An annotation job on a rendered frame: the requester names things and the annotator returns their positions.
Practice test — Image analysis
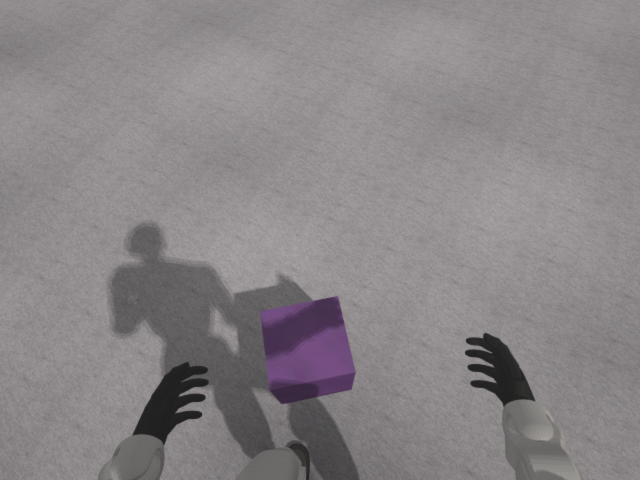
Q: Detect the robot left forearm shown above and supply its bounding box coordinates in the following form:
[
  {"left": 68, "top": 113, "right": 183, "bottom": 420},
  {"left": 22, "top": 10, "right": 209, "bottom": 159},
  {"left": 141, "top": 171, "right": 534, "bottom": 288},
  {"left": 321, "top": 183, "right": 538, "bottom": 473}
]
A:
[{"left": 98, "top": 434, "right": 165, "bottom": 480}]

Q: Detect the left robot thigh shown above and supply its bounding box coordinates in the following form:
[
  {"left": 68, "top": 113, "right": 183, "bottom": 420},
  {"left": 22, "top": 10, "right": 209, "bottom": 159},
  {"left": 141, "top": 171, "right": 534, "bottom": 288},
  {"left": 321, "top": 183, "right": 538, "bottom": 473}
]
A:
[{"left": 235, "top": 450, "right": 306, "bottom": 480}]

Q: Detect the carton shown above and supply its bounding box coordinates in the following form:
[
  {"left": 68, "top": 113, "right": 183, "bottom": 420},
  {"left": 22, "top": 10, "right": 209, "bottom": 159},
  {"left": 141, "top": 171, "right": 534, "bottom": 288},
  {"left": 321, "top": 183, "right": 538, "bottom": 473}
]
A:
[{"left": 260, "top": 296, "right": 356, "bottom": 404}]

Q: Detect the robot left hand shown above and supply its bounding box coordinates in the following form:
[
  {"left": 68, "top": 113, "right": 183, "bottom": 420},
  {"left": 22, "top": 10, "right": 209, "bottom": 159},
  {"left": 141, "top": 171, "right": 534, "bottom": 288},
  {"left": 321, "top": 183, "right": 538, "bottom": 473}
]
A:
[{"left": 132, "top": 362, "right": 209, "bottom": 445}]

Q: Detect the robot left shin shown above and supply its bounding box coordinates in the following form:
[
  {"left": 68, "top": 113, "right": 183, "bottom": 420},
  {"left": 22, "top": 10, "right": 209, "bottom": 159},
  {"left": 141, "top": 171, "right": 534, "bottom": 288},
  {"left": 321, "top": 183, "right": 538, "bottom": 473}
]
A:
[{"left": 275, "top": 447, "right": 301, "bottom": 462}]

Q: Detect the robot right forearm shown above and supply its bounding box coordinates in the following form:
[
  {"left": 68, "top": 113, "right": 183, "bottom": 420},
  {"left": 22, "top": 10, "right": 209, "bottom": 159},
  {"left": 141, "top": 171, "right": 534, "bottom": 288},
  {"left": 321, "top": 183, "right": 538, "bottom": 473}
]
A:
[{"left": 502, "top": 399, "right": 585, "bottom": 480}]

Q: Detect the robot right hand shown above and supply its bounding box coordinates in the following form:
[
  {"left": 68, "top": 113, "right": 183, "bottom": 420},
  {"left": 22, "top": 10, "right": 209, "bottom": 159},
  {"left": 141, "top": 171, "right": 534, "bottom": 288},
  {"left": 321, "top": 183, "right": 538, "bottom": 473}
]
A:
[{"left": 465, "top": 333, "right": 536, "bottom": 406}]

